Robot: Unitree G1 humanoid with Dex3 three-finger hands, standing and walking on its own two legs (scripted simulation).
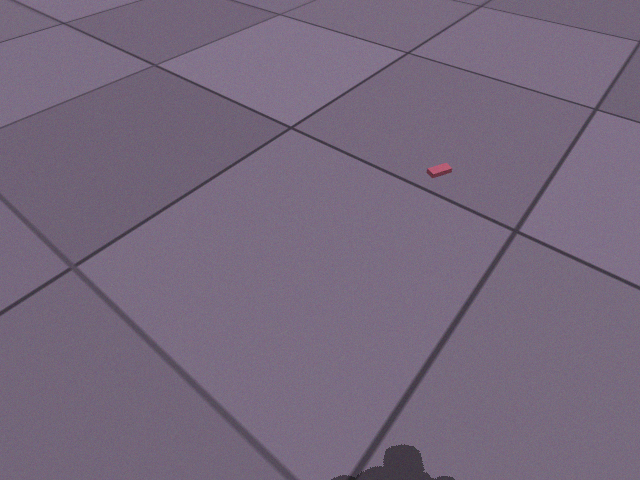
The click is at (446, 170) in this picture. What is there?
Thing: flat box
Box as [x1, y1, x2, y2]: [426, 163, 452, 177]
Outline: 452,168 446,163 427,168 426,172 431,177 434,177 450,172
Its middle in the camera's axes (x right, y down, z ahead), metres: +0.61 -0.38 +2.00
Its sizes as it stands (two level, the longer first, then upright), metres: 0.117 0.052 0.027
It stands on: the floor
